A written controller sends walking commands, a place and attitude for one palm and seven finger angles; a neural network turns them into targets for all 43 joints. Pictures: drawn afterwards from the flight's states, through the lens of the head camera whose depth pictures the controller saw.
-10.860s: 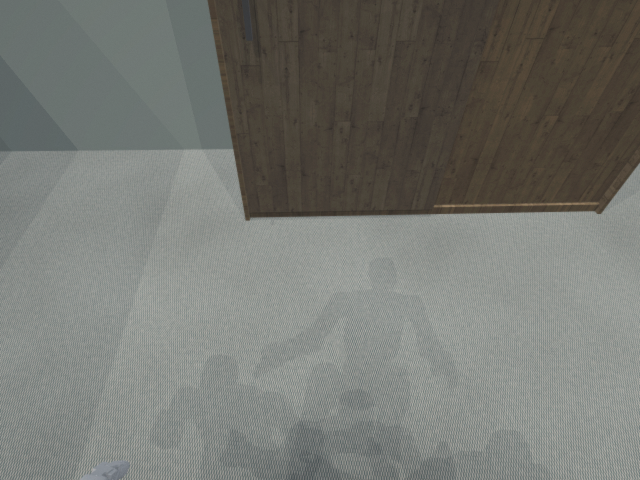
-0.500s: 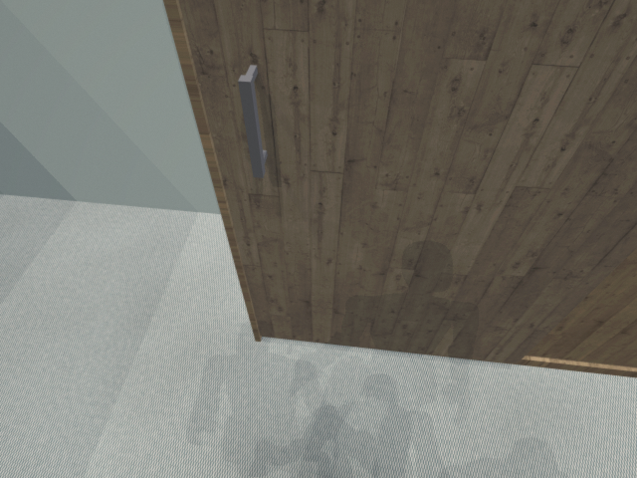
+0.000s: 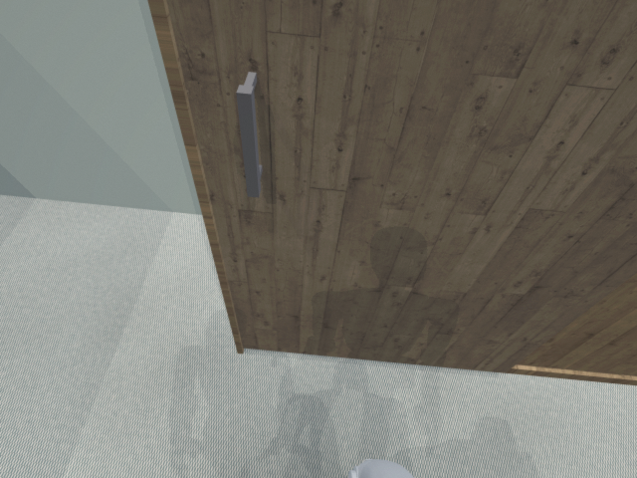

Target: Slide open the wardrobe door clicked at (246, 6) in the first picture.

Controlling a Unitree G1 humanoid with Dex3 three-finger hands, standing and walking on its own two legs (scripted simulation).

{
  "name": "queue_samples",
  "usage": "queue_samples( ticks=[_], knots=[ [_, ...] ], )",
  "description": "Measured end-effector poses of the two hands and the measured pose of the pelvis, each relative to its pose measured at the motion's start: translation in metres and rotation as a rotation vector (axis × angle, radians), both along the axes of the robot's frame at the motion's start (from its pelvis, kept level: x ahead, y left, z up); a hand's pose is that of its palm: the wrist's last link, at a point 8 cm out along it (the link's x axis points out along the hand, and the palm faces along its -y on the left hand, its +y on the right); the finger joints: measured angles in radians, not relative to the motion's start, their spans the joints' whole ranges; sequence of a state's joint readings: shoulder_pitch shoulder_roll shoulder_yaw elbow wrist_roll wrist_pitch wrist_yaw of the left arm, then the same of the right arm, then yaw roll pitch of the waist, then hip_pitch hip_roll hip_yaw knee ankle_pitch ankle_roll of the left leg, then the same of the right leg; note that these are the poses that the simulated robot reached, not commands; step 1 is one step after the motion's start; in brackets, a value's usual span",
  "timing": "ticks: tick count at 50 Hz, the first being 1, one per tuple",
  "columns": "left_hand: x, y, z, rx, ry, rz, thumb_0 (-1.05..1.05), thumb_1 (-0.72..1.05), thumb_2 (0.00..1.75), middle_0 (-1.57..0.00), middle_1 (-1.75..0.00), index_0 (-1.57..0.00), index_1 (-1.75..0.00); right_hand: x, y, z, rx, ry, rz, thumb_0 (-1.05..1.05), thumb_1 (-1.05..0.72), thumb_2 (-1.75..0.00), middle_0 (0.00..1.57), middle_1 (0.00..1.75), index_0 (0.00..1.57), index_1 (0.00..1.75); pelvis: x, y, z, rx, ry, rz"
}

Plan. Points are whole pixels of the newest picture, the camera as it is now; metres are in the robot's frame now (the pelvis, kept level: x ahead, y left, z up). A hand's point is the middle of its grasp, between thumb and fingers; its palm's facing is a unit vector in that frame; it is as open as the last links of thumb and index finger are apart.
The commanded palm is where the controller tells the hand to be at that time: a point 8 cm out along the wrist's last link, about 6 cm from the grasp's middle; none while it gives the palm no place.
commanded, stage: come to a stop and stand still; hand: left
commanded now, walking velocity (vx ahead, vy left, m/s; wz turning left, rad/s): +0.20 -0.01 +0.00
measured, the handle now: (252, 139) +0.52 +0.12 +0.13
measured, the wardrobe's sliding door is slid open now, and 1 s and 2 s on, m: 0.00 0.00 0.00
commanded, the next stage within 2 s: look again from close up in 1.92 s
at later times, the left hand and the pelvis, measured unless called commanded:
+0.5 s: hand (194, 441) +0.20 +0.18 -0.18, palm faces +0.00 -0.98 -0.19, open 7.3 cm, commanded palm none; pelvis +0.10 +0.00 -0.01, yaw -1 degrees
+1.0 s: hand out of the picture +0.06 +0.14 -0.17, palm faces +0.00 -0.98 -0.20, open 7.4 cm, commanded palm none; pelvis +0.07 -0.03 +0.00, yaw -2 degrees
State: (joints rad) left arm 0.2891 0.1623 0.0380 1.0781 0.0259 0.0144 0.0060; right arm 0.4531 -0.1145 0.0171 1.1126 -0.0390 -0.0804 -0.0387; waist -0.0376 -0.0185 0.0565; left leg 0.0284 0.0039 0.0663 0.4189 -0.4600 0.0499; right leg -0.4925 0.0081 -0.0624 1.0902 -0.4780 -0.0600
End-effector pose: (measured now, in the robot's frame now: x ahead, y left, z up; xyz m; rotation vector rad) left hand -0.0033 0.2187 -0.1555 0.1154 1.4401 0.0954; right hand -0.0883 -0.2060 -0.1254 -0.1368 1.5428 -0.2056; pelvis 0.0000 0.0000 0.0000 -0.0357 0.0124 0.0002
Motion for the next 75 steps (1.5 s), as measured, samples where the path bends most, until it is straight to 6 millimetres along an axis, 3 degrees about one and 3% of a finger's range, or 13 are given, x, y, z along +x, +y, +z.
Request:
queue_samples(
  ticks=[7, 10, 12, 17, 23, 27, 34, 40, 43, 49, 57, 68, 75],
  knots=[
    [0.131, 0.002, 0.008, 0.030, -0.206, -0.067, 0.02, 0.93, 0.90, -0.20, -0.30, -0.19, -0.30, -0.020, 0.020, 0.008, 0.071, 0.208, -0.063, 0.00, -0.91, -0.90, 0.21, 0.30, 0.20, 0.30, 0.042, -0.006, -0.004, -0.002, -0.004, -0.016],
    [0.175, -0.002, 0.005, 0.056, -0.306, -0.066, 0.01, 0.92, 0.90, -0.20, -0.30, -0.19, -0.30, -0.005, 0.011, -0.001, 0.079, 0.248, -0.086, 0.00, -0.90, -0.90, 0.21, 0.30, 0.20, 0.30, 0.070, -0.015, -0.016, 0.041, -0.015, -0.001],
    [0.188, -0.005, 0.006, 0.066, -0.326, -0.049, 0.01, 0.92, 0.90, -0.20, -0.30, -0.19, -0.30, 0.019, 0.000, -0.008, 0.061, 0.227, -0.085, 0.00, -0.90, -0.90, 0.21, 0.30, 0.21, 0.30, 0.080, -0.017, -0.017, 0.031, -0.028, 0.005],
    [0.196, -0.011, 0.008, 0.060, -0.260, -0.080, 0.00, 0.91, 0.90, -0.20, -0.30, -0.19, -0.30, 0.117, -0.024, -0.013, -0.001, 0.009, -0.062, 0.00, -0.91, -0.90, 0.20, 0.30, 0.20, 0.30, 0.093, -0.016, -0.005, 0.037, -0.013, -0.001],
    [0.196, 0.004, 0.007, 0.057, -0.246, -0.051, -0.01, 0.93, 0.90, -0.20, -0.30, -0.20, -0.30, 0.218, -0.023, -0.011, -0.025, -0.234, 0.014, 0.00, -0.91, -0.90, 0.20, 0.30, 0.20, 0.30, 0.099, -0.003, -0.003, 0.045, -0.011, -0.016],
    [0.187, 0.022, 0.000, 0.053, -0.224, -0.014, 0.00, 0.93, 0.90, -0.20, -0.30, -0.20, -0.30, 0.252, -0.012, -0.010, -0.038, -0.328, 0.049, 0.00, -0.92, -0.90, 0.20, 0.30, 0.20, 0.30, 0.103, 0.010, -0.009, 0.044, -0.031, -0.022],
    [0.153, 0.032, 0.013, 0.082, -0.158, 0.019, 0.00, 0.92, 0.90, -0.20, -0.30, -0.20, -0.30, 0.274, -0.002, 0.003, -0.015, -0.377, 0.108, -0.01, -0.92, -0.90, 0.20, 0.30, 0.20, 0.30, 0.096, 0.010, 0.003, 0.037, -0.003, -0.034],
    [0.113, 0.016, 0.021, 0.098, -0.074, -0.005, 0.00, 0.91, 0.90, -0.20, -0.30, -0.19, -0.30, 0.265, -0.018, -0.005, 0.019, -0.387, 0.084, 0.00, -0.91, -0.90, 0.21, 0.30, 0.20, 0.30, 0.083, -0.004, 0.004, 0.044, 0.017, -0.044],
    [0.096, 0.003, 0.021, 0.112, -0.060, -0.016, 0.01, 0.91, 0.90, -0.20, -0.30, -0.19, -0.30, 0.245, -0.033, -0.016, 0.032, -0.356, 0.050, 0.00, -0.91, -0.90, 0.21, 0.30, 0.20, 0.30, 0.075, -0.016, -0.001, 0.047, 0.007, -0.044],
    [0.068, -0.027, 0.023, 0.077, -0.044, -0.008, 0.01, 0.91, 0.90, -0.20, -0.30, -0.20, -0.30, 0.199, -0.054, -0.016, 0.021, -0.248, 0.019, 0.00, -0.91, -0.90, 0.20, 0.30, 0.20, 0.30, 0.071, -0.028, 0.005, 0.061, -0.018, -0.041],
    [0.057, -0.054, 0.011, 0.000, -0.030, -0.012, 0.01, 0.91, 0.90, -0.20, -0.30, -0.20, -0.30, 0.152, -0.054, -0.011, 0.000, -0.176, 0.001, 0.00, -0.91, -0.90, 0.20, 0.30, 0.20, 0.30, 0.062, -0.035, 0.006, 0.043, -0.050, -0.039],
    [0.045, -0.044, 0.016, 0.014, -0.019, -0.002, 0.01, 0.91, 0.90, -0.20, -0.30, -0.20, -0.30, 0.107, -0.029, -0.010, 0.056, -0.083, -0.013, 0.00, -0.91, -0.90, 0.20, 0.30, 0.20, 0.30, 0.053, -0.032, 0.011, 0.031, -0.044, -0.030],
    [0.044, -0.027, 0.018, 0.042, -0.029, -0.041, 0.01, 0.91, 0.90, -0.20, -0.30, -0.20, -0.30, 0.111, -0.016, -0.018, 0.060, -0.123, -0.024, 0.00, -0.91, -0.90, 0.20, 0.30, 0.20, 0.30, 0.052, -0.015, 0.006, 0.000, -0.031, -0.048]
  ],
)
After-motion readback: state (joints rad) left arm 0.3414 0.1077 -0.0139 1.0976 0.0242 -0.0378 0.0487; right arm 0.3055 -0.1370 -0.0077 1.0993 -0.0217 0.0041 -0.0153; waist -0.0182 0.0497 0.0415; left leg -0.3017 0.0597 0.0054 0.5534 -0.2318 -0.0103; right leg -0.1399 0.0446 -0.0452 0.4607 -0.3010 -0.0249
